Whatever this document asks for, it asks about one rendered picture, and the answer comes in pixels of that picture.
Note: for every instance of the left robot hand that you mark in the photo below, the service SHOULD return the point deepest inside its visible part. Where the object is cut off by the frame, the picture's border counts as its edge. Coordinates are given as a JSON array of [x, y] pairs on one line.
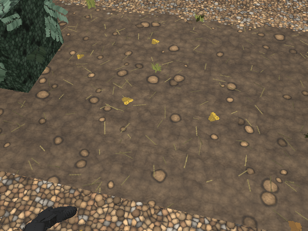
[[49, 217]]

